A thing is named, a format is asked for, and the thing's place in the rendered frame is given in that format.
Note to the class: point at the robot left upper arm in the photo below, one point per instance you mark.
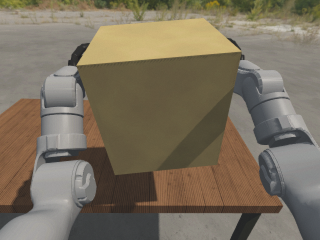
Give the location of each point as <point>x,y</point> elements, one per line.
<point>59,191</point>

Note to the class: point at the robot right upper arm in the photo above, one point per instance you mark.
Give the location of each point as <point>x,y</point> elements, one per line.
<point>292,172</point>

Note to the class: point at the table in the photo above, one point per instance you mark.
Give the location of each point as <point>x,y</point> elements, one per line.
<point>231,186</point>

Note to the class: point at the robot left forearm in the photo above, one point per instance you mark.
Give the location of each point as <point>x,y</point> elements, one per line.
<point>62,113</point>

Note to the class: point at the right robot hand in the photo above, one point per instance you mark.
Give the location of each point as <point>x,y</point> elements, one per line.
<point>234,42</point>

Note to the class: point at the carton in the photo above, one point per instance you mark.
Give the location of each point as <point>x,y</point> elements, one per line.
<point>160,92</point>

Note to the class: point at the left robot hand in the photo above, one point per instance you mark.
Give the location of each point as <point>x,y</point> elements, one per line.
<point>77,54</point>

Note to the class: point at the robot right forearm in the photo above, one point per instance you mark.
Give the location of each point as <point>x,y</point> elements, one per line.
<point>275,120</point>

